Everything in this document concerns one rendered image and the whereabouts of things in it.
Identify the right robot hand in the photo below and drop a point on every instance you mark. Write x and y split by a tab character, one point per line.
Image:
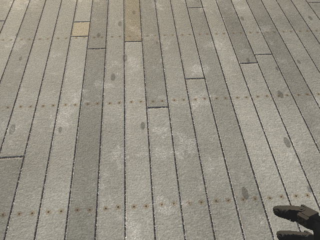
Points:
305	216

